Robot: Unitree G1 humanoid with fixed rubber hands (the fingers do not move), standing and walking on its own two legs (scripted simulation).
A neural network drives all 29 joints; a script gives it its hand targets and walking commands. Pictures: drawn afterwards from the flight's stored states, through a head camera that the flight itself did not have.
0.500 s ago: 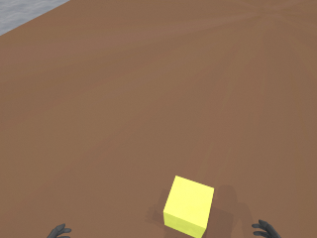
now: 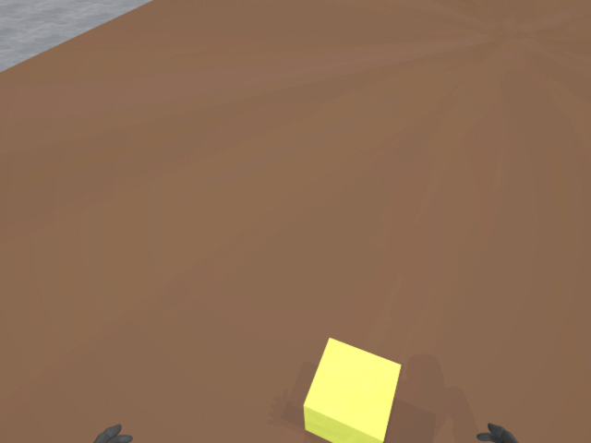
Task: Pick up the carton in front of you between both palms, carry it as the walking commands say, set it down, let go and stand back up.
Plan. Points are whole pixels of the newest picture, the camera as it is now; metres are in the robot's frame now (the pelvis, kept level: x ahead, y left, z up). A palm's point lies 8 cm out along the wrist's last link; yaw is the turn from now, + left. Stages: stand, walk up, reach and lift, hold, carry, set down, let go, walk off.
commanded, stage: stand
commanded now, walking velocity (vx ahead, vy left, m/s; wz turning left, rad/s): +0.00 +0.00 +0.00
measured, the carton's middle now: (350, 399) +0.39 -0.12 -0.65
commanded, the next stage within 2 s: none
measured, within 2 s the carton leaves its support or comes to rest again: neither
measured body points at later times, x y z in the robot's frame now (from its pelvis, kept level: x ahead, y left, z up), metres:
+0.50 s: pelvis -0.02 +0.00 +0.01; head -0.02 -0.01 +0.46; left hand +0.09 +0.32 -0.10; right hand +0.08 -0.30 -0.12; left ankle -0.07 +0.14 -0.74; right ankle +0.00 -0.10 -0.74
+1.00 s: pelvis -0.03 +0.01 +0.01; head -0.03 -0.01 +0.46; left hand +0.08 +0.32 -0.10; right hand +0.06 -0.31 -0.12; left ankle -0.07 +0.14 -0.74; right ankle +0.00 -0.10 -0.74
